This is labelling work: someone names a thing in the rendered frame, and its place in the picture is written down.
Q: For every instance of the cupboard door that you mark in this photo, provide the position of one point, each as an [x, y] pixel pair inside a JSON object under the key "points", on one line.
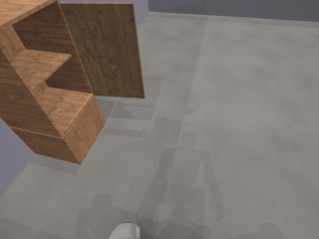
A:
{"points": [[106, 38]]}

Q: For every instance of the left robot thigh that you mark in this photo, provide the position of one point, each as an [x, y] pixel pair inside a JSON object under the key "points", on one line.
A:
{"points": [[126, 230]]}

